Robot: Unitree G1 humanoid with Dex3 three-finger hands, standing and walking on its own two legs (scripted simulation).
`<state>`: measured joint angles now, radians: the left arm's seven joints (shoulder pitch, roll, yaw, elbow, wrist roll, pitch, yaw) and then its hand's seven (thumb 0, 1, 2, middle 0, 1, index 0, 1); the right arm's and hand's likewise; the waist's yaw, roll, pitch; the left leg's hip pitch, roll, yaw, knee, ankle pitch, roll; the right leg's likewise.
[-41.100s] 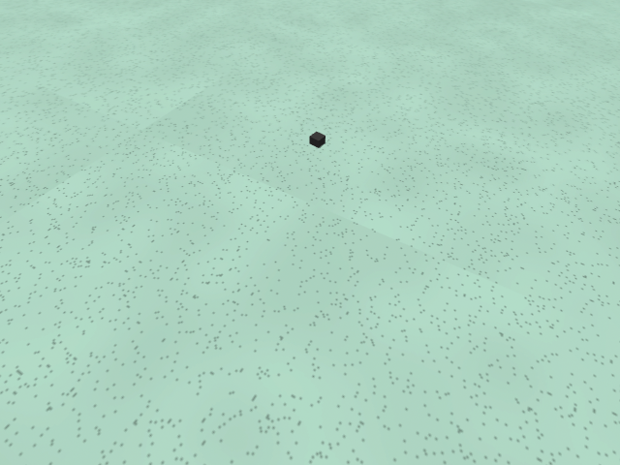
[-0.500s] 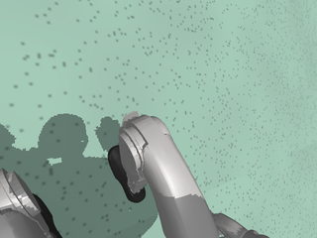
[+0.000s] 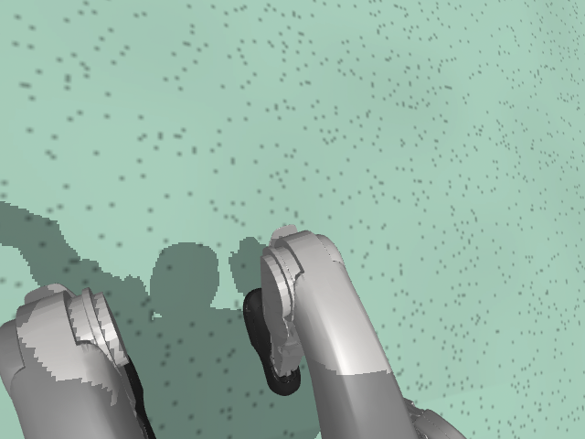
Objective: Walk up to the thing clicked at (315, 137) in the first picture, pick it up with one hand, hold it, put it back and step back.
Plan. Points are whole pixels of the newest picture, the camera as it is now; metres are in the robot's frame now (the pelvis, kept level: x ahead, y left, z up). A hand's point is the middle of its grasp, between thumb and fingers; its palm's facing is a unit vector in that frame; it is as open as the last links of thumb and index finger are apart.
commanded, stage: withdraw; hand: left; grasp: from above
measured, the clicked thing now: out of the picture +0.44 +0.36 -0.31
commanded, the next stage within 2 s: home in 0.48 s
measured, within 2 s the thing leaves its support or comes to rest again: neither
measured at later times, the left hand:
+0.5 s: hand out of the picture +0.41 +0.33 -0.16, palm faces -0.47 -0.24 -0.85, open 13.1 cm
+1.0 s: hand out of the picture +0.35 +0.34 -0.13, palm faces -0.37 -0.28 -0.88, open 10.2 cm
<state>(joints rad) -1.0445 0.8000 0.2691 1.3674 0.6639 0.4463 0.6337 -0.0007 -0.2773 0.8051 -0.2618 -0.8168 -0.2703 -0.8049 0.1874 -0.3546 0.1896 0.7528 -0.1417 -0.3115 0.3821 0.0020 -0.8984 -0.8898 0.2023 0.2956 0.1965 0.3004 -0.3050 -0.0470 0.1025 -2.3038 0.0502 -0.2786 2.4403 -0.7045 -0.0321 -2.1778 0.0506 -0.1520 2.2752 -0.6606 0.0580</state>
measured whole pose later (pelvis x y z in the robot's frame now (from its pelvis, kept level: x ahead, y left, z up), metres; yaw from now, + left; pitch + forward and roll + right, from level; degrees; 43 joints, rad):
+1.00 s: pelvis +0.00 +0.00 +0.02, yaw +7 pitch +34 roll -8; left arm -0.53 0.64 0.08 0.78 0.97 -0.18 0.16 0.00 0.25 0.94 -0.25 -0.56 -0.24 -0.57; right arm 0.10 -0.28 -0.05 0.68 -0.08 -0.01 0.11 0.00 -0.90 -0.89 0.20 0.30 0.20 0.30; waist -0.11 -0.01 -0.09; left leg -2.25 0.02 -0.15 2.34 -0.69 -0.02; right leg -2.15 0.00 -0.05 2.27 -0.71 0.05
